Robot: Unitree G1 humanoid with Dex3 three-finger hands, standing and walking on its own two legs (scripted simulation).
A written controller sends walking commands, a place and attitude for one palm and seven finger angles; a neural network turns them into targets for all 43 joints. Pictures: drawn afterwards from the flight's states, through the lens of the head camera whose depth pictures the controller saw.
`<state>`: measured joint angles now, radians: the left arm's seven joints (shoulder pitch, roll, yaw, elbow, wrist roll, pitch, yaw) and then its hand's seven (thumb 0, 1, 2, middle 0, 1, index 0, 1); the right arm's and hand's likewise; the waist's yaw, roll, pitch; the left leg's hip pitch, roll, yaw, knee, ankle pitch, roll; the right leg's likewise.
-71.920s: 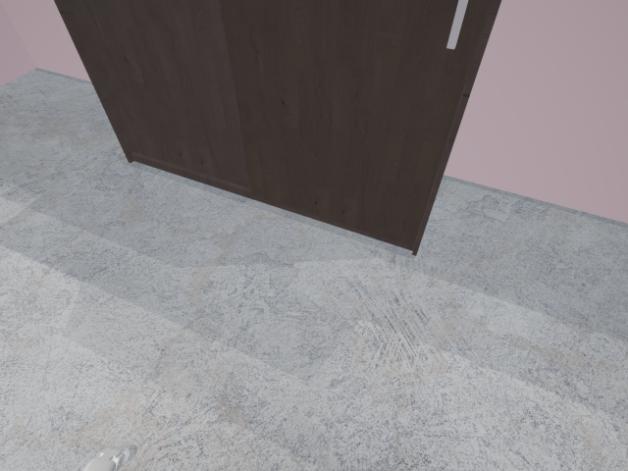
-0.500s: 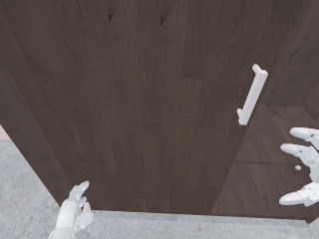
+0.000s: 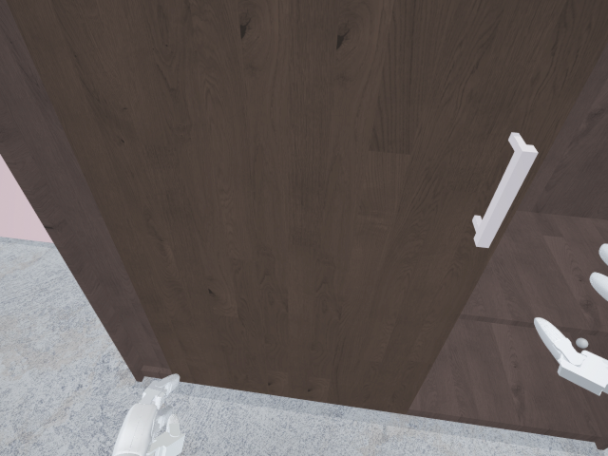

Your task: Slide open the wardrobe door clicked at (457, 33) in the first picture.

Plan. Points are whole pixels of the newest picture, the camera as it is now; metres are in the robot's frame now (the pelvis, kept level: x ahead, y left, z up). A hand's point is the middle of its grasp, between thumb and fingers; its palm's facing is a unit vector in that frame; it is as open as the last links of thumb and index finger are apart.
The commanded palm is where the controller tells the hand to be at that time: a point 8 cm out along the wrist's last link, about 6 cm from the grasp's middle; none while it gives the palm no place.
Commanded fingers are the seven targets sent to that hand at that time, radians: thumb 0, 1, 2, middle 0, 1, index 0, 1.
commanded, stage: draw the hand back to the body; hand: right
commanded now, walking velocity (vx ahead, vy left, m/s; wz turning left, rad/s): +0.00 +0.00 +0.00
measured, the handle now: (498, 192) +0.44 -0.28 +0.16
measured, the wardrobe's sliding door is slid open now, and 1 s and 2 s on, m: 0.60 0.60 0.60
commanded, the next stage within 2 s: step back with the hand held close in 0.54 s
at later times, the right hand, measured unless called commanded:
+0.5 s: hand (596, 377) +0.15 -0.26 +0.16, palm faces +0.48 +0.83 -0.29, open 7.5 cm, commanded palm +0.11 -0.29 +0.17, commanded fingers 0.00 -0.90 -0.90 0.20 0.30 0.20 0.30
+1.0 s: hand out of the picture +0.13 -0.27 +0.16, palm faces +0.40 +0.79 -0.46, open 7.5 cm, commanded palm +0.08 -0.31 +0.17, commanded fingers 0.00 -0.90 -0.90 0.20 0.30 0.20 0.30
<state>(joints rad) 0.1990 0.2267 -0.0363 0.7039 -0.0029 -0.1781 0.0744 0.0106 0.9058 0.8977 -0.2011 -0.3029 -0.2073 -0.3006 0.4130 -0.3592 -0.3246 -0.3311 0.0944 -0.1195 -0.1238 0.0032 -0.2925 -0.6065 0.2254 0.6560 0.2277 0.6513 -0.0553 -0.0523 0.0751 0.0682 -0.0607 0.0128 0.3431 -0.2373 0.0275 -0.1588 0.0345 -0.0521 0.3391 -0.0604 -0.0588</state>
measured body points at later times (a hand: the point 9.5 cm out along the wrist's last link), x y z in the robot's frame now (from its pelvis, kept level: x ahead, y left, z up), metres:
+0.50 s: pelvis -0.02 +0.01 +0.00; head -0.07 +0.01 +0.45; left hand +0.17 +0.22 -0.06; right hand +0.12 -0.30 +0.18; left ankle -0.02 +0.11 -0.74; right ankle +0.13 -0.06 -0.74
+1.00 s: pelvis -0.06 -0.02 -0.01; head -0.06 -0.02 +0.44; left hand +0.10 +0.22 -0.09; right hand +0.10 -0.31 +0.18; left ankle -0.03 +0.10 -0.74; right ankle +0.07 -0.08 -0.74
